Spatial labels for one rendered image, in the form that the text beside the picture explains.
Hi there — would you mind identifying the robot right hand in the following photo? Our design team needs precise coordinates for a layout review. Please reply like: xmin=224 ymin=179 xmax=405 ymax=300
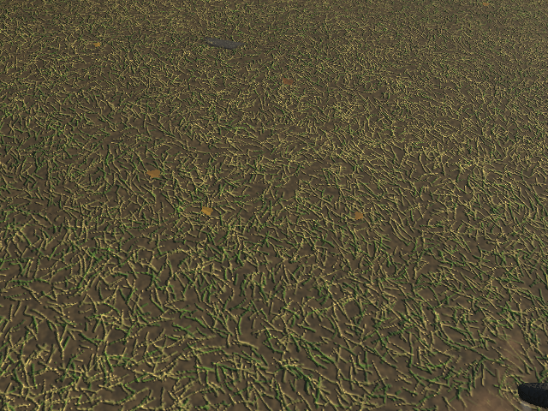
xmin=518 ymin=383 xmax=548 ymax=409

